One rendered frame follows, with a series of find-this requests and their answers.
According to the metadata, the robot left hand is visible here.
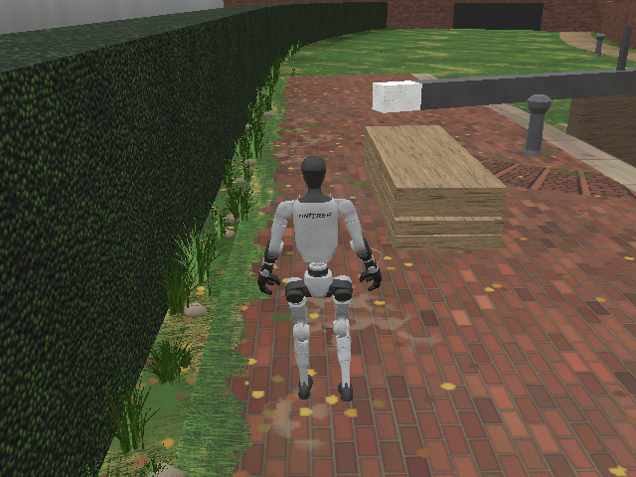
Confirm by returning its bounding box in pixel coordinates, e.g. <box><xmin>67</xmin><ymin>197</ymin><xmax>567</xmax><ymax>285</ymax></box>
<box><xmin>257</xmin><ymin>273</ymin><xmax>280</xmax><ymax>295</ymax></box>

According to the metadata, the robot left upper arm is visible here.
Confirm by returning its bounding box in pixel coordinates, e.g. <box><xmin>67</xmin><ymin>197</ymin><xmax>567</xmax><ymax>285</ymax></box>
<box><xmin>268</xmin><ymin>200</ymin><xmax>295</xmax><ymax>254</ymax></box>

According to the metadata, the robot right upper arm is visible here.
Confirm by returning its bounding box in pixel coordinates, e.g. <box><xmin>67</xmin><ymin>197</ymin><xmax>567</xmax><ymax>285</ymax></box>
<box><xmin>335</xmin><ymin>199</ymin><xmax>366</xmax><ymax>252</ymax></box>

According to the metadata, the left robot forearm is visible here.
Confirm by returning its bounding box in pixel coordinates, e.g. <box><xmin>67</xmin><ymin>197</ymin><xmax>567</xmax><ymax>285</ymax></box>
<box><xmin>260</xmin><ymin>240</ymin><xmax>278</xmax><ymax>277</ymax></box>

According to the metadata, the right robot foot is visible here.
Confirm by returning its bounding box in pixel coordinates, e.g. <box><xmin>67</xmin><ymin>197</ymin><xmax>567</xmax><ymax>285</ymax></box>
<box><xmin>338</xmin><ymin>383</ymin><xmax>353</xmax><ymax>401</ymax></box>

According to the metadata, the left robot foot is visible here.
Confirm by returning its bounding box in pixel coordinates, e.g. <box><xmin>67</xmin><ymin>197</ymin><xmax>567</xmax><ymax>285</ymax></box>
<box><xmin>298</xmin><ymin>375</ymin><xmax>313</xmax><ymax>399</ymax></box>

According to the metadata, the robot right hand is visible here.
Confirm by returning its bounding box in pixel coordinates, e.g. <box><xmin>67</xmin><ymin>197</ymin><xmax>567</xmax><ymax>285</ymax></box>
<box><xmin>359</xmin><ymin>269</ymin><xmax>382</xmax><ymax>291</ymax></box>

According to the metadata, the right robot forearm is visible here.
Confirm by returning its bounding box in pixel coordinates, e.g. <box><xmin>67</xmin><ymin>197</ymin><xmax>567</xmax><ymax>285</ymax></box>
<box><xmin>357</xmin><ymin>237</ymin><xmax>379</xmax><ymax>273</ymax></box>

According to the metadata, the robot foot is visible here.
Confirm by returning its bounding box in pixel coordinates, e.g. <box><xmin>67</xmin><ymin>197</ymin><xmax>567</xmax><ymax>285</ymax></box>
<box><xmin>298</xmin><ymin>375</ymin><xmax>313</xmax><ymax>399</ymax></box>
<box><xmin>338</xmin><ymin>383</ymin><xmax>353</xmax><ymax>401</ymax></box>

